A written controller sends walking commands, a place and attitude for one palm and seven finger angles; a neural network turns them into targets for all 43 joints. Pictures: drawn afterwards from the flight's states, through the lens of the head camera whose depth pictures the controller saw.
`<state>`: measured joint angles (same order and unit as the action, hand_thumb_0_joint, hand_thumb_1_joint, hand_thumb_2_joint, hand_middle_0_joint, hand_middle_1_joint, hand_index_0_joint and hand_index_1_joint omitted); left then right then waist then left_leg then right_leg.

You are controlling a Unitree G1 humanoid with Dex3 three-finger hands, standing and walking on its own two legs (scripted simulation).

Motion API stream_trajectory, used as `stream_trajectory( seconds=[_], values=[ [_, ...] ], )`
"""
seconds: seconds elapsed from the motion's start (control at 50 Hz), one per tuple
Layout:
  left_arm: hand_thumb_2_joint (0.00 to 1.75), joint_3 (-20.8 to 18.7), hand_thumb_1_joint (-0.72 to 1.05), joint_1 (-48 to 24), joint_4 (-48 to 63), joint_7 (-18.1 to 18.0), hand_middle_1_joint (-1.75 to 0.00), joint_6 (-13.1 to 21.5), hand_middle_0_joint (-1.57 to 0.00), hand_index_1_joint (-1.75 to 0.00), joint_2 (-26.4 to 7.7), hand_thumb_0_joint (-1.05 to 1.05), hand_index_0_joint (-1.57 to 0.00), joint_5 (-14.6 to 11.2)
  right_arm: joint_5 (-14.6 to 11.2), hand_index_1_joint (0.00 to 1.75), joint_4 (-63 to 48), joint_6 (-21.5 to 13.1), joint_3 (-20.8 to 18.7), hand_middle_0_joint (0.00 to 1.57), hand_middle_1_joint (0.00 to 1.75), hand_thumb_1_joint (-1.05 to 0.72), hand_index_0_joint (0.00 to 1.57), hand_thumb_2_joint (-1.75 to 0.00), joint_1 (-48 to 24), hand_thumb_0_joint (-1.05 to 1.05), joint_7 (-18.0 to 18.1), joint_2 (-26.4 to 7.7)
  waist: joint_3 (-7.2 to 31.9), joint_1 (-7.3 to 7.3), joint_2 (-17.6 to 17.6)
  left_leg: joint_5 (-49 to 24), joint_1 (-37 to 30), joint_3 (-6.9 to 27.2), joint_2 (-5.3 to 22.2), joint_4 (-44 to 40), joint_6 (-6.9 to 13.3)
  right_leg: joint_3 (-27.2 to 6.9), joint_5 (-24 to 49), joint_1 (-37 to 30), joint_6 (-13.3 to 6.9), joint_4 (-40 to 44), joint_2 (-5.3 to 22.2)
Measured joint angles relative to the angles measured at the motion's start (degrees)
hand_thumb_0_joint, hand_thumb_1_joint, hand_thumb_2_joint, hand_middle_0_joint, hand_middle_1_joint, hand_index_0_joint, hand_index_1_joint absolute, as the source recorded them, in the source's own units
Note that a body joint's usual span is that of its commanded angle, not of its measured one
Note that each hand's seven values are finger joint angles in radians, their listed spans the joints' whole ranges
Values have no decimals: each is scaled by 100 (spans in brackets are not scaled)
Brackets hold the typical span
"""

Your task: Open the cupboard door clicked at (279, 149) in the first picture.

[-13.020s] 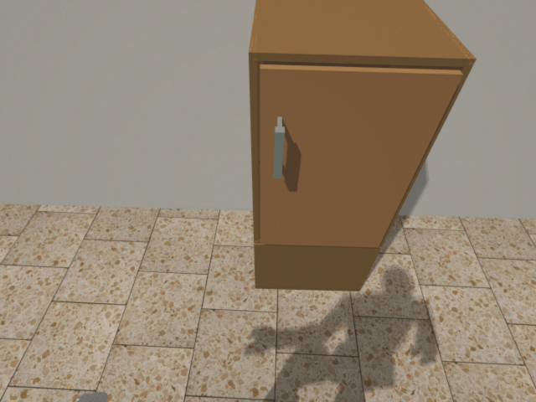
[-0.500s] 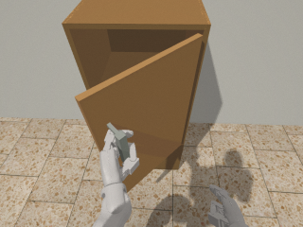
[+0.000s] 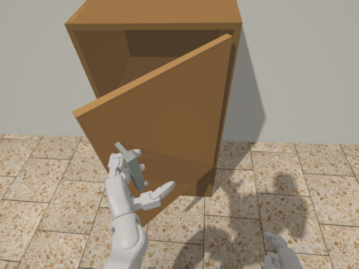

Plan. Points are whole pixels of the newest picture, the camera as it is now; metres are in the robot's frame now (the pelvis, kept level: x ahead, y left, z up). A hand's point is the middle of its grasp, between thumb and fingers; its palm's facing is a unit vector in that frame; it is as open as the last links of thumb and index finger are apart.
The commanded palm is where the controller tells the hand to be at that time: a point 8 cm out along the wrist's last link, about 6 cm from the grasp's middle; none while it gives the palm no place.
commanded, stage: open thumb and fingers to let go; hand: left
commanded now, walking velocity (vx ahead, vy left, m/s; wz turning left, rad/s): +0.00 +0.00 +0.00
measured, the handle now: (130, 167) +0.32 +0.13 +0.06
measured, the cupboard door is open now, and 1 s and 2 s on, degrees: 45 49 48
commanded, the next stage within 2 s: slide the hand sideways off the handle in 0.38 s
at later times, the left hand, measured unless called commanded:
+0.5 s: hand (142, 180) +0.29 +0.09 +0.06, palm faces +0.31 -0.95 -0.01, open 14.8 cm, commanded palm +0.25 +0.13 +0.06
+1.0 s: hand (137, 211) +0.23 +0.09 +0.06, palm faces -0.10 -0.99 +0.00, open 16.3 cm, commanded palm +0.20 +0.16 +0.06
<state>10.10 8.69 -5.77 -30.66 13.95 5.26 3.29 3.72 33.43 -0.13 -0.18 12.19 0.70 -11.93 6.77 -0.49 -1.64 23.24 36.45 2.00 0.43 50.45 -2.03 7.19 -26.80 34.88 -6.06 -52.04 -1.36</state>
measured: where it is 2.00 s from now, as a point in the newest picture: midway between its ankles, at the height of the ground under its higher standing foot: outside the picture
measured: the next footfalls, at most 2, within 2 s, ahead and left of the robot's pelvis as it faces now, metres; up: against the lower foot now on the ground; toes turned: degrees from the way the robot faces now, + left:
none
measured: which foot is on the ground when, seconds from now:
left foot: down 0.00-1.00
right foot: down 0.00-1.00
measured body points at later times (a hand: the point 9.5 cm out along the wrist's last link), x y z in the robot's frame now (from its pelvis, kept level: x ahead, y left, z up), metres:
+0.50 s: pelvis +0.00 +0.03 +0.00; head +0.03 +0.02 +0.44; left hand +0.27 +0.14 +0.06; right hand +0.18 -0.18 -0.10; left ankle +0.02 +0.15 -0.69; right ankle +0.00 -0.04 -0.69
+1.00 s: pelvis -0.01 +0.05 -0.01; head +0.02 +0.04 +0.44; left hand +0.23 +0.15 +0.07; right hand +0.16 -0.17 -0.09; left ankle +0.02 +0.15 -0.69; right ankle +0.00 -0.04 -0.69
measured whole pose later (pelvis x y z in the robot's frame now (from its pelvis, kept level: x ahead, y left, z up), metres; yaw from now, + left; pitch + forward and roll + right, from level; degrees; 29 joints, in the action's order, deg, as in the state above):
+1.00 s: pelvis -0.01 +0.05 -0.01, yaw -3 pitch +8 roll +0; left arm 16.2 19.1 7.2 -8.3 14.6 -2.2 1.1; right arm 0.7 23.8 -1.3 2.4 15.4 -1.0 -11.7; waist 5.9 -0.4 -1.9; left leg 26.2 39.2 -1.4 -0.4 57.0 1.5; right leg 3.9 -27.6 37.6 -2.3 -56.8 -0.3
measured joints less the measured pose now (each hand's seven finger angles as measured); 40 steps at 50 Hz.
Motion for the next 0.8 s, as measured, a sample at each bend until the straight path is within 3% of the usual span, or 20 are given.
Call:
stream_trajectory(
  seconds=[0.18,0.3,0.5,0.54,0.58,0.62,0.66,0.72,0.8],
  values=[
    [33,72,-41,-90,-45,-77,-109,26,-28,-109,61,0,-28,56,0,30,-69,2,35,20,29,-91,20,-90,-20,2,-1,64,29,13,-5,66,78,-47,-34,86,13,-50,-43,75,70,-66,39],
    [31,185,-48,-193,-89,-107,-86,-64,-24,-87,38,-1,-26,94,-3,30,-163,39,81,20,29,-91,20,-90,-48,1,-28,124,43,35,-15,125,96,-88,-47,158,75,-92,-59,79,132,-88,52],
    [30,451,-50,-164,38,-123,-63,-228,-36,-66,-35,-1,-36,127,-11,30,-273,20,129,20,29,-91,20,-90,-80,1,-108,146,51,69,-45,218,152,-120,-60,341,176,-123,-77,88,221,-159,68],
    [30,433,-50,-95,114,246,-59,-186,-35,-62,-121,-1,-34,195,-46,30,-304,8,155,20,29,-91,20,-90,-69,1,-143,124,34,65,-19,217,183,-127,-83,374,202,-127,-82,119,239,-201,93],
    [30,423,-50,21,227,1043,-54,-46,-32,-55,-364,-1,-28,116,-103,30,-388,-16,158,20,29,-91,20,-90,4,1,-143,83,5,90,-13,217,211,-130,-102,414,227,-128,-85,143,255,-242,113],
    [30,472,-50,135,353,1875,-48,66,-28,-49,-666,-1,-23,-98,-183,30,-475,-59,165,20,29,-91,20,-90,83,1,-120,22,-33,94,-46,223,214,-131,-113,452,251,-128,-83,134,276,-261,125],
    [30,545,-50,244,472,2446,-43,121,-24,-44,-858,-1,-19,-378,-269,30,-553,-111,177,20,29,-91,20,-90,137,1,-82,-34,-77,72,-97,232,188,-150,-109,475,274,-147,-69,104,301,-258,122],
    [30,606,-50,404,625,2650,-38,123,-21,-38,-843,-1,-16,-625,-342,30,-654,-191,188,20,29,-91,20,-90,197,2,-51,-69,-125,28,-123,230,145,-217,-102,468,307,-214,-38,83,339,-248,118],
    [29,650,-50,617,833,2341,-34,86,-18,-34,-626,-1,-17,-476,-326,30,-798,-221,190,20,29,-91,20,-90,280,2,-112,-54,-107,-9,-83,226,165,-305,-105,481,343,-301,-24,146,372,-298,127]
  ],
)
